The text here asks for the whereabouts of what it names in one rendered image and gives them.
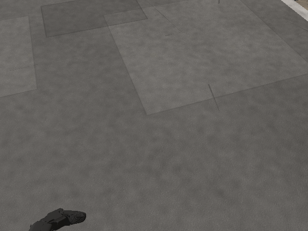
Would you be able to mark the left robot hand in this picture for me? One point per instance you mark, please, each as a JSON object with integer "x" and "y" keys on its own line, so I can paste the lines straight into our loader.
{"x": 58, "y": 219}

